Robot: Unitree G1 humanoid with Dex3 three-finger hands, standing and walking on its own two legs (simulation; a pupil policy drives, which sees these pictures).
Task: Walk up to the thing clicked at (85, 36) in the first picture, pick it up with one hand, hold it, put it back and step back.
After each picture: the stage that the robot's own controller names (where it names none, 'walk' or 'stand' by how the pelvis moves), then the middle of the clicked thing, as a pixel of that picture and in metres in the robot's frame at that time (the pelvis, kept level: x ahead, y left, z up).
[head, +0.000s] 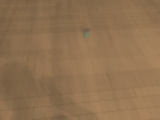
stand; (86, 33) +1.68 -0.08 -0.72
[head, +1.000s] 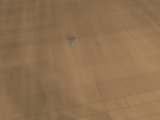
walk; (72, 41) +1.54 +0.20 -0.71
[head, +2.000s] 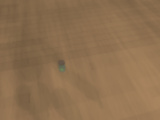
walk; (61, 66) +1.04 +0.24 -0.71
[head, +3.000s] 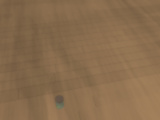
walk; (59, 102) +0.64 +0.17 -0.70
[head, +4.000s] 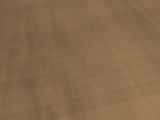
stand; out of the picture +0.39 +0.16 -0.70
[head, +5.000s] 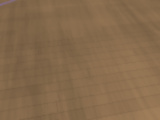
stand; out of the picture +0.39 +0.13 -0.72
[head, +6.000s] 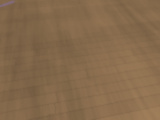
stand; out of the picture +0.38 +0.15 -0.73
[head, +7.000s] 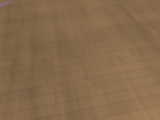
stand; out of the picture +0.37 +0.16 -0.73
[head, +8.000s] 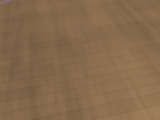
stand; out of the picture +0.36 +0.16 -0.73
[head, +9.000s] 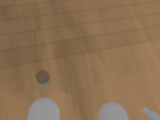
go down; (43, 79) +0.43 +0.18 -0.43
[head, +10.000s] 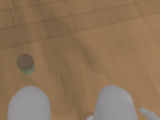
go down; (26, 65) +0.45 +0.21 -0.31
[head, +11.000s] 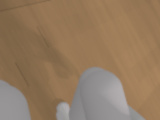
close in; out of the picture +0.44 +0.26 -0.22
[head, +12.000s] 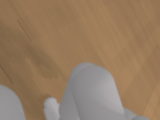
close; out of the picture +0.43 +0.27 -0.22
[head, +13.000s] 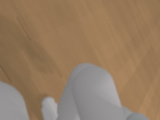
lift; out of the picture +0.41 +0.25 -0.23
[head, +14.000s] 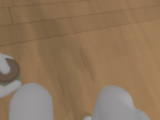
lift; (7, 75) +0.33 +0.24 -0.09
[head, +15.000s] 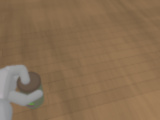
hold; (31, 91) +0.33 +0.16 +0.04
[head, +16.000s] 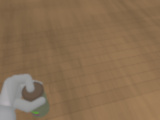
hold; (36, 100) +0.31 +0.16 -0.01
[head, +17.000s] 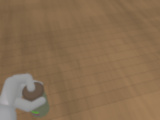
crouch; (37, 100) +0.32 +0.16 -0.01
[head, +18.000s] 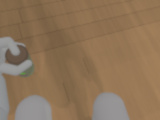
crouch; (21, 62) +0.43 +0.18 -0.10
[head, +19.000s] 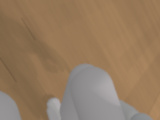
lower; out of the picture +0.42 +0.27 -0.23
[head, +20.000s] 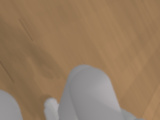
lower; out of the picture +0.42 +0.28 -0.23
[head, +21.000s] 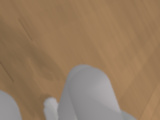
lower; out of the picture +0.42 +0.27 -0.23
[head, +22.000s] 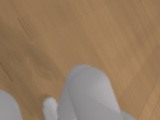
lower; out of the picture +0.43 +0.27 -0.23
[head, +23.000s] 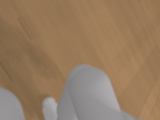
loosen; out of the picture +0.42 +0.27 -0.23
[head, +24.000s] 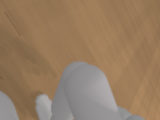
withdraw; out of the picture +0.41 +0.27 -0.23
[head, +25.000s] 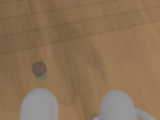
walk; (40, 71) +0.44 +0.19 -0.36
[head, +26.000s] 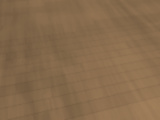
stand; out of the picture +0.36 +0.14 -0.66
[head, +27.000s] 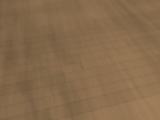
stand; out of the picture +0.37 +0.16 -0.67
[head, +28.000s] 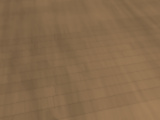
stand; out of the picture +0.37 +0.15 -0.70
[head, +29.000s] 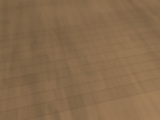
walk; out of the picture +0.40 +0.14 -0.71
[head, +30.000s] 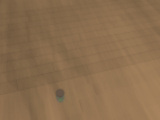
walk; (60, 95) +0.60 +0.12 -0.70
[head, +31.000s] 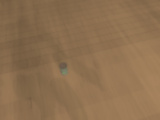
walk; (63, 69) +0.89 +0.22 -0.70
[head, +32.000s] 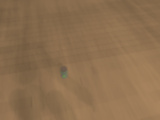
stand; (64, 72) +1.01 +0.17 -0.71
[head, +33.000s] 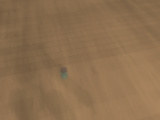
stand; (63, 73) +1.01 +0.17 -0.73
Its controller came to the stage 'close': yes
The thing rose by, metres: 0.72
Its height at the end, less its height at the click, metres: +0.00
